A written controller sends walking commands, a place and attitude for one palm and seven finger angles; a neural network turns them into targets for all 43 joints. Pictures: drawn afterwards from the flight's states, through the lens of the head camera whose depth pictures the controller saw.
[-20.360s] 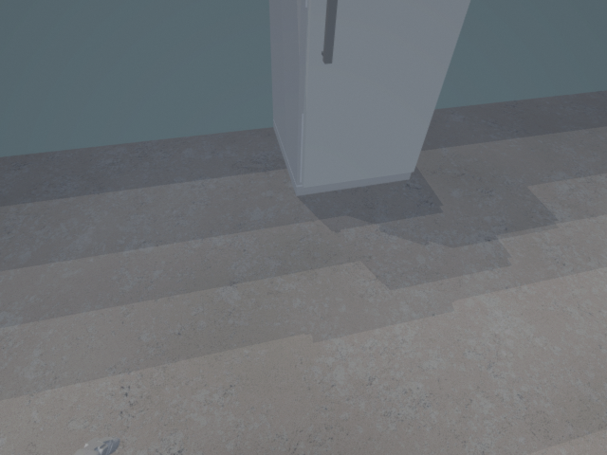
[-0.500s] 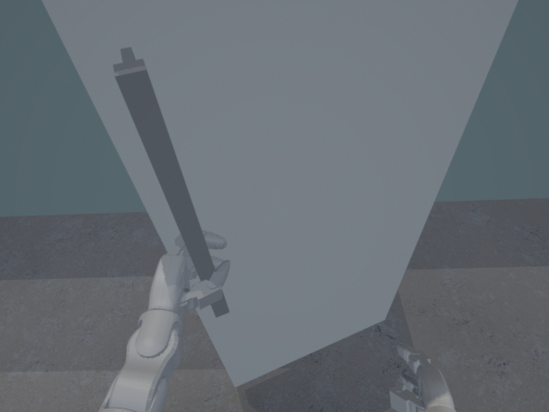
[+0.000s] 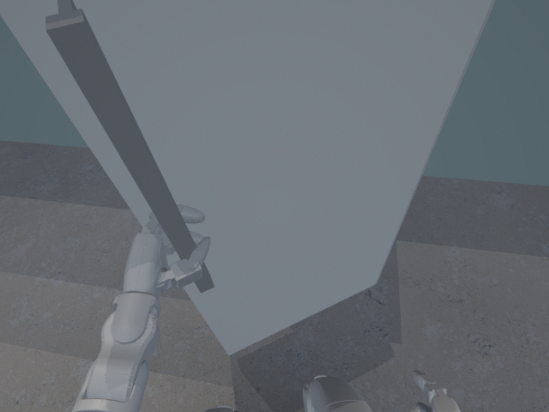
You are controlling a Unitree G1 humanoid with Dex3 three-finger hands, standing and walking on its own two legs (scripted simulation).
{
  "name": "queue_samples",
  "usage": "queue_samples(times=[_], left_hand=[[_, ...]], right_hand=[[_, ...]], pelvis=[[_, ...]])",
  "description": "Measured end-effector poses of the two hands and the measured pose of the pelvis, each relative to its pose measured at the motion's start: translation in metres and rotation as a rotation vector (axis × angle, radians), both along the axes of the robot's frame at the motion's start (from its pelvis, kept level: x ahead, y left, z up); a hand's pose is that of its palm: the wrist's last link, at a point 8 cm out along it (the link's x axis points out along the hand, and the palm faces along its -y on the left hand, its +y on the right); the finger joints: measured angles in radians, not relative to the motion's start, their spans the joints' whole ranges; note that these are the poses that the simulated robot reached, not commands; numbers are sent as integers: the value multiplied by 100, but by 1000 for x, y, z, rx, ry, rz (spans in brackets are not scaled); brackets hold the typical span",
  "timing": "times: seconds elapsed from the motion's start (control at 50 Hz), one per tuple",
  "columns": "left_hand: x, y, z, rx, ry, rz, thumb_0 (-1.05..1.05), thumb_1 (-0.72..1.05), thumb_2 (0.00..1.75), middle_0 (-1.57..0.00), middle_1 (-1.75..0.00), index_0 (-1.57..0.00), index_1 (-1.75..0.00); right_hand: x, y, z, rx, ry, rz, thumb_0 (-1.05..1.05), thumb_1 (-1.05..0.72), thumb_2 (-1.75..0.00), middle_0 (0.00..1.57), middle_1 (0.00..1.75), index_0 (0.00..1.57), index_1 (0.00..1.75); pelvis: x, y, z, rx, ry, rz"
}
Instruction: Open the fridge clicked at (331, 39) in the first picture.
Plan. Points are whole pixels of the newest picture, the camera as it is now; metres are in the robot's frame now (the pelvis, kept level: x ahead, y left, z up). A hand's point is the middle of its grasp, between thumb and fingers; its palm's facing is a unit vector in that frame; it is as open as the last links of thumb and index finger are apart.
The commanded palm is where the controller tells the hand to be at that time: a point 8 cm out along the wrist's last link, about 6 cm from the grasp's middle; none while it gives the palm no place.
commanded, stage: walk backward, drawing the door open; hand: left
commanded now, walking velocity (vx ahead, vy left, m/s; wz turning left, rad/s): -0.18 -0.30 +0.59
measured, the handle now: (161, 195) +0.36 +0.13 +0.16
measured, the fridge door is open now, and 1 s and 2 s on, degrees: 34 68 74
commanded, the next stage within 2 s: stop walking and hold the door back in 1.06 s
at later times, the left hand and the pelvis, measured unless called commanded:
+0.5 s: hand (267, 337) +0.20 +0.00 +0.07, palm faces +0.43 -0.88 -0.19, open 6.7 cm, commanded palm +0.15 +0.04 +0.07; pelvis -0.01 -0.24 +0.00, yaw +29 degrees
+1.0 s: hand (397, 407) +0.12 -0.13 +0.07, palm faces +0.84 -0.50 -0.21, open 6.4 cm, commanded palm +0.06 -0.13 +0.07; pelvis +0.08 -0.45 +0.00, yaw +53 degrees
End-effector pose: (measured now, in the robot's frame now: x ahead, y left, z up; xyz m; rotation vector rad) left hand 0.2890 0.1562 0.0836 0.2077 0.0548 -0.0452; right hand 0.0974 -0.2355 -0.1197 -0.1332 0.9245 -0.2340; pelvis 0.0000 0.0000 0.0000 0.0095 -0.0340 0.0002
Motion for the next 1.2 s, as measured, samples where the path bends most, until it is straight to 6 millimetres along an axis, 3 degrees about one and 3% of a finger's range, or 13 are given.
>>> queue_samples(times=[0.14,0.24,0.32,0.38,0.48,0.56,0.62,0.68,0.82,0.94,1.06,1.14,1.2], left_hand=[[-46,-32,-1,0,-28,175,-5,57,76,-40,-135,-30,-140],[-76,-57,0,-6,-8,276,-4,57,78,-39,-135,-30,-140],[-95,-74,-1,-22,-21,327,-3,57,79,-40,-136,-30,-140],[-106,-85,-5,-44,-75,367,-2,57,80,-41,-137,-31,-140],[-127,-108,-2,-2,-48,474,-3,57,79,-43,-138,-29,-140],[-145,-133,-1,-1,-19,599,-2,59,80,-41,-136,-28,-140],[-156,-152,-2,42,-33,714,-3,59,81,-42,-137,-27,-140],[-168,-171,0,57,-3,823,-4,59,81,-43,-138,-29,-140],[-195,-215,2,41,29,952,-3,60,79,-41,-136,-32,-140],[-214,-253,-4,12,-72,1024,-1,62,81,-42,-138,-31,-140],[-231,-297,1,7,3,1144,-1,64,79,-40,-134,-29,-140],[-239,-329,2,4,26,1254,0,66,80,-40,-132,-29,-140],[-244,-352,2,46,16,1355,0,64,80,-41,-130,-31,-140]], right_hand=[[33,-54,-12,15,6,215,1,-90,-90,20,30,21,30],[71,-89,-2,-34,-31,296,1,-91,-90,20,30,21,30],[107,-101,14,-68,-103,393,1,-91,-90,19,30,20,30],[131,-104,21,-81,-186,468,1,-91,-90,19,30,20,30],[148,-115,29,-34,-159,617,1,-91,-90,19,30,20,30],[160,-137,23,15,-122,698,1,-91,-90,20,30,21,30],[175,-159,6,63,-103,735,1,-90,-90,20,30,21,30],[190,-184,-6,67,-60,751,1,-90,-90,20,30,21,30],[222,-231,12,-18,-61,815,1,-91,-90,20,30,20,30],[248,-249,30,-79,-157,931,1,-91,-90,20,30,20,30],[262,-262,43,-46,-98,1062,1,-91,-90,20,30,20,30],[282,-271,38,3,-81,1128,1,-90,-90,20,30,21,30],[306,-278,23,51,-83,1171,1,-90,-90,20,30,21,30]], pelvis=[[-15,-81,-9,-32,22,185],[-15,-119,-2,12,10,280],[-13,-148,1,21,35,365],[-15,-170,-10,15,53,397],[-12,-227,1,4,20,490],[4,-272,2,-34,14,552],[25,-309,-11,-33,16,597],[33,-339,-10,-21,6,648],[52,-389,3,15,22,781],[65,-431,-8,-1,33,864],[95,-475,13,-52,-5,962],[123,-502,14,-77,-1,1006],[152,-525,1,-63,18,1050]])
